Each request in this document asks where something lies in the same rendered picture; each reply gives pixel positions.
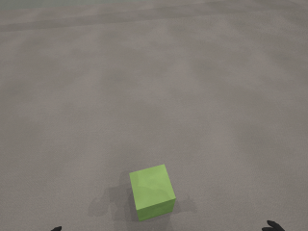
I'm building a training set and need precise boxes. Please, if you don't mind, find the robot right hand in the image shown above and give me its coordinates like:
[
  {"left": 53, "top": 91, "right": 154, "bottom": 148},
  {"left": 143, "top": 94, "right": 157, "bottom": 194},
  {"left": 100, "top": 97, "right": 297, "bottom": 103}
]
[{"left": 262, "top": 220, "right": 285, "bottom": 231}]

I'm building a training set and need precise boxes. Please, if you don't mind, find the carton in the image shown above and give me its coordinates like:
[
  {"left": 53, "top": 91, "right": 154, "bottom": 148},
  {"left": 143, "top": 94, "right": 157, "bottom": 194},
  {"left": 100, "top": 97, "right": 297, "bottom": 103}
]
[{"left": 129, "top": 164, "right": 176, "bottom": 222}]

